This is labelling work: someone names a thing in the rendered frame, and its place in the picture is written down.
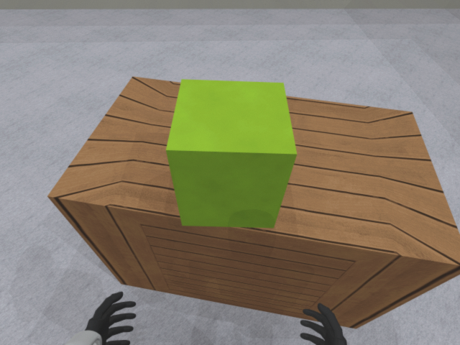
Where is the robot left hand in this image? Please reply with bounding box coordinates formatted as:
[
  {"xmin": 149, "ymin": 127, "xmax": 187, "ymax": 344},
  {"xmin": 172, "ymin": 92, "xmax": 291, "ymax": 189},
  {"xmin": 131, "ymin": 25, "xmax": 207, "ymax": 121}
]
[{"xmin": 85, "ymin": 292, "xmax": 136, "ymax": 345}]

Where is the carton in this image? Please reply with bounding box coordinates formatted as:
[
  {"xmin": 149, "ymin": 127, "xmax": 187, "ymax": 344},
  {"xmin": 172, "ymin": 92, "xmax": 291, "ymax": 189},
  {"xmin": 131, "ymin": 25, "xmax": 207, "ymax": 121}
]
[{"xmin": 166, "ymin": 79, "xmax": 297, "ymax": 228}]

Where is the pedestal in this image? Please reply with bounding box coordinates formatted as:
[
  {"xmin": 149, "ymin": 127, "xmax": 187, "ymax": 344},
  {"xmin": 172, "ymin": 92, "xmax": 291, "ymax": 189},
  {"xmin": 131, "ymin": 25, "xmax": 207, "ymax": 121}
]
[{"xmin": 47, "ymin": 76, "xmax": 460, "ymax": 329}]

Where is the robot right hand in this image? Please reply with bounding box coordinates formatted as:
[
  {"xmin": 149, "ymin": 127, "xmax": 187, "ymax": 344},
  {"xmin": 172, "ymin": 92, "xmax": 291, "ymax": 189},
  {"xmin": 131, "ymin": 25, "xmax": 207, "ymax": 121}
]
[{"xmin": 300, "ymin": 303, "xmax": 347, "ymax": 345}]

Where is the left robot forearm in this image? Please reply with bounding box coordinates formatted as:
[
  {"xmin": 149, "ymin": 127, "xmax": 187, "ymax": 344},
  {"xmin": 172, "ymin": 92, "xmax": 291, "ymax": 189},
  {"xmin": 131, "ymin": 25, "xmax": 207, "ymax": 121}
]
[{"xmin": 64, "ymin": 331, "xmax": 102, "ymax": 345}]

